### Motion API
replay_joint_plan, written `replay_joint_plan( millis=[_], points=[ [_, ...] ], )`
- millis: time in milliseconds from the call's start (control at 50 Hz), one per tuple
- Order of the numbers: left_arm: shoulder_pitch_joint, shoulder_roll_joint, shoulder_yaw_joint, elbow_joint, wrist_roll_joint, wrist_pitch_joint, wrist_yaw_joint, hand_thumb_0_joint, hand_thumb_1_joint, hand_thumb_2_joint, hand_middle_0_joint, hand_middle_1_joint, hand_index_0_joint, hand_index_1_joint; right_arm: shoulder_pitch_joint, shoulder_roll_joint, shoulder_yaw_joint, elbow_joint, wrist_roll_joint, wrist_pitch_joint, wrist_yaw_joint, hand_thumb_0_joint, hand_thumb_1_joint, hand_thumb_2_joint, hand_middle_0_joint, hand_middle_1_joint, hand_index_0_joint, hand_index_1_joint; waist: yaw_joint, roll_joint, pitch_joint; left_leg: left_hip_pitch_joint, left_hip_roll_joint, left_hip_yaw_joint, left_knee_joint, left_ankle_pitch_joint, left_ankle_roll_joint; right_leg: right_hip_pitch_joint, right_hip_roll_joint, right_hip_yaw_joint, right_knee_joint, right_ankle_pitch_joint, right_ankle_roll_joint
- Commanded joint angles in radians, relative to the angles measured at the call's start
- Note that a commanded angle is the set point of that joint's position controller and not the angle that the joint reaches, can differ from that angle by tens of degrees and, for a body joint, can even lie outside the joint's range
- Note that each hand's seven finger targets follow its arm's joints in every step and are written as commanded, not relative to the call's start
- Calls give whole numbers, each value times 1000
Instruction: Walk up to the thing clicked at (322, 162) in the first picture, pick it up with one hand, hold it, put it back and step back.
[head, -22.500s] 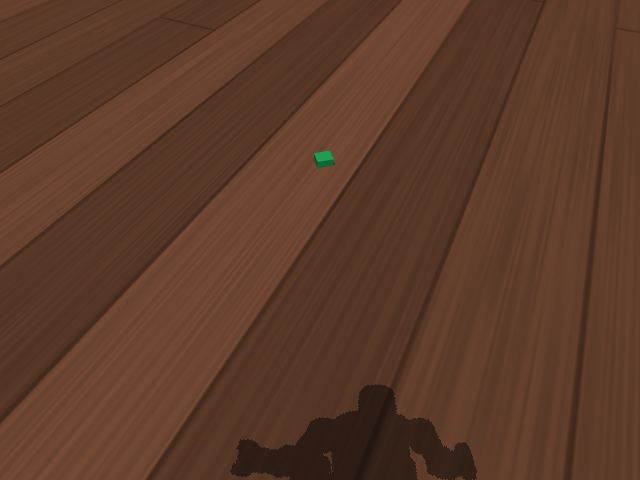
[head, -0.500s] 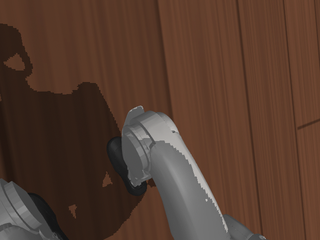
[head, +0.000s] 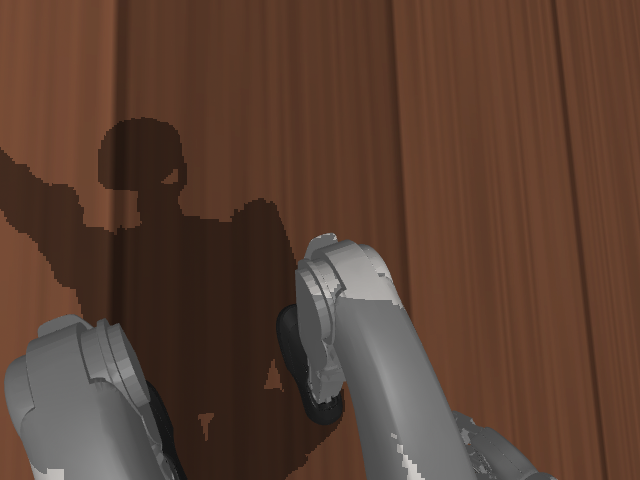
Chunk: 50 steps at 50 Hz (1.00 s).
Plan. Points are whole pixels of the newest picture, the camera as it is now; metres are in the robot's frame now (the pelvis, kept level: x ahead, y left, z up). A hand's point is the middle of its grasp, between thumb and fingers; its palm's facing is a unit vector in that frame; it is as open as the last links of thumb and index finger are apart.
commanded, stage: settle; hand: left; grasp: from above
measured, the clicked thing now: out of the picture +0.50 +0.31 -0.23
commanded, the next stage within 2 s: lift in 0.16 s
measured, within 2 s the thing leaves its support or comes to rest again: neither
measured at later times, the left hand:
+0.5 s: hand out of the picture +0.48 +0.30 -0.13, palm faces -0.37 -0.25 -0.89, open 9.4 cm
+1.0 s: hand out of the picture +0.39 +0.31 +0.03, palm faces -0.37 -0.21 -0.91, open 9.4 cm
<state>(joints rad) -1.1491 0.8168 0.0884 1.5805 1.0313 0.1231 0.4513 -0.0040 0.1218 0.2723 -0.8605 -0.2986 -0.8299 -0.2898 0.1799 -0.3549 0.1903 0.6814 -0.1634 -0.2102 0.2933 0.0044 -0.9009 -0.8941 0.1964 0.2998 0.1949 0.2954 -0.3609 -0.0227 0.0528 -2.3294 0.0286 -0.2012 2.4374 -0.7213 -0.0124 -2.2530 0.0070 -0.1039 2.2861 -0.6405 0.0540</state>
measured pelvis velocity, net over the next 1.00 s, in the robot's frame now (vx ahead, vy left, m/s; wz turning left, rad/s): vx -0.01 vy -0.01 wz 0.14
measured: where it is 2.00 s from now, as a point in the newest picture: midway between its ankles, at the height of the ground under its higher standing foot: (243, 425)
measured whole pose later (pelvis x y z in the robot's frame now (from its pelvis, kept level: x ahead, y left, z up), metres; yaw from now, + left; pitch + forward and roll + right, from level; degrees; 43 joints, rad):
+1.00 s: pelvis -0.01 -0.01 +0.13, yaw +8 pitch +33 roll -4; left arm -0.73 0.50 -0.03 1.00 0.94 0.20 0.16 0.00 0.18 0.25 -0.79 -0.35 -0.76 -0.34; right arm 0.17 -0.28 -0.01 0.68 -0.01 0.02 0.05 0.01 -0.90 -0.89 0.20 0.30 0.20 0.30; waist -0.14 0.07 -0.20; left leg -1.94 0.03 -0.08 2.00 -0.65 -0.01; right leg -1.91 -0.03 -0.03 1.94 -0.62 0.03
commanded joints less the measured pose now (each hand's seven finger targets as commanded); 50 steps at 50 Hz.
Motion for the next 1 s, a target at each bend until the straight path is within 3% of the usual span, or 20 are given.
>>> replay_joint_plan(
  millis=[0,160,200,220,240,260,280,300,320,360,440,500,560,600,680,720,860,900,920,980],
  points=[
    [-347,170,2,-169,11,-8,22,0,850,540,-1214,-463,-1218,-461,239,-268,-107,29,8,12,-18,0,-885,-897,200,300,200,300,-34,406,-691,455,-7,111,-277,180,21,389,55,-93,-196,192,-83],
    [-385,145,21,-196,15,6,31,0,794,550,-1163,-475,-1165,-474,237,-243,-130,41,23,42,-48,0,-880,-894,201,300,200,300,-1,415,-786,503,-14,138,-279,242,19,390,44,-73,-187,241,-85],
    [-394,144,27,-206,9,12,25,0,828,460,-1143,-562,-1191,-515,248,-235,-138,49,22,52,-54,0,-909,-906,199,300,199,300,5,402,-794,489,-15,147,-270,261,23,405,44,-65,-193,262,-81],
    [-357,134,19,-144,2,18,16,0,748,539,-1097,-482,-1111,-435,240,-227,-140,49,22,56,-57,0,-865,-888,201,300,201,300,3,365,-780,463,-14,148,-274,239,26,420,48,-60,-200,238,-80],
    [-380,148,27,-204,9,16,4,0,798,459,-1120,-559,-1168,-509,259,-231,-143,54,20,58,-57,0,-909,-905,199,300,199,300,8,386,-804,474,-19,155,-274,262,27,434,41,-54,-200,257,-80],
    [-363,141,27,-186,0,22,-8,0,718,531,-1075,-479,-1088,-429,257,-228,-150,57,23,63,-59,0,-861,-885,202,300,201,300,21,381,-815,483,-17,157,-283,256,26,442,41,-53,-206,247,-81],
    [-355,152,27,-174,-9,25,-18,0,769,451,-1098,-559,-1145,-509,248,-218,-149,51,24,69,-63,0,-910,-906,199,300,199,300,29,361,-802,451,-17,163,-284,238,30,462,45,-41,-220,230,-79],
    [-351,149,27,-189,-10,25,-32,0,689,524,-1046,-479,-1065,-430,255,-217,-157,47,24,75,-66,0,-866,-887,201,300,201,300,27,341,-829,453,-18,166,-277,240,33,491,45,-34,-232,228,-76],
    [-370,164,34,-243,-14,22,-43,0,740,444,-1070,-559,-1119,-510,260,-215,-159,49,29,80,-69,0,-911,-906,199,300,199,300,42,351,-868,466,-19,171,-280,254,33,509,41,-29,-232,239,-77],
    [-347,143,28,-257,-21,27,-71,0,765,430,-1087,-509,-1125,-468,258,-207,-170,46,39,95,-75,0,-899,-900,200,300,200,300,56,340,-910,480,-19,174,-279,269,36,531,42,-22,-238,252,-77],
    [-282,128,22,-275,-11,20,-127,0,760,394,-1093,-447,-1126,-412,267,-208,-195,42,55,127,-89,0,-894,-899,200,300,200,300,68,305,-860,471,-27,175,-317,249,37,500,34,-26,-259,221,-82],
    [-231,122,35,-344,5,11,-139,0,711,394,-1047,-464,-1081,-427,259,-200,-211,21,71,153,-102,0,-895,-899,200,300,200,300,110,322,-908,535,-30,180,-354,264,31,512,29,-27,-268,221,-93],
    [-214,86,33,-415,-5,14,-147,0,674,387,-1021,-452,-1051,-419,253,-186,-231,8,89,174,-114,0,-895,-899,200,300,200,300,128,335,-910,566,-36,186,-405,254,31,497,24,-20,-293,214,-97],
    [-207,68,22,-429,-12,16,-157,0,654,399,-1017,-427,-1039,-402,248,-178,-241,2,94,185,-126,0,-893,-899,200,300,200,300,121,278,-892,546,-38,191,-419,214,39,505,26,-10,-335,173,-94],
    [-160,32,-1,-526,-27,22,-187,0,613,395,-978,-434,-1001,-408,236,-166,-260,-7,111,198,-152,0,-892,-898,200,300,200,300,147,278,-917,614,-42,190,-480,183,38,536,20,4,-392,136,-95],
    [-137,-13,-34,-565,-45,27,-201,0,596,387,-962,-437,-987,-409,222,-155,-267,-14,121,200,-164,0,-891,-898,200,300,200,300,148,260,-915,642,-40,187,-513,170,39,562,23,10,-423,124,-94],
    [-19,-40,-58,-724,-73,55,-241,0,560,344,-929,-401,-954,-373,164,-139,-278,-43,150,210,-223,0,-885,-895,201,300,200,300,183,245,-866,761,-41,149,-679,100,33,625,16,22,-538,72,-93],
    [2,-68,-81,-786,-78,67,-251,0,568,349,-942,-391,-965,-365,150,-124,-279,-50,155,210,-241,0,-883,-895,201,300,200,300,188,245,-903,834,-36,151,-725,111,31,686,18,26,-580,90,-89],
    [28,-47,-69,-800,-82,77,-252,0,588,360,-960,-387,-980,-364,133,-120,-278,-53,159,212,-252,0,-882,-894,201,300,200,300,198,225,-897,853,-36,143,-748,99,31,714,18,32,-605,74,-88],
    [107,-83,-85,-821,-96,113,-259,0,603,389,-986,-381,-999,-365,104,-102,-272,-51,168,209,-278,0,-880,-893,201,300,200,300,206,199,-863,929,-34,147,-823,129,28,788,17,33,-679,103,-85]
  ],
)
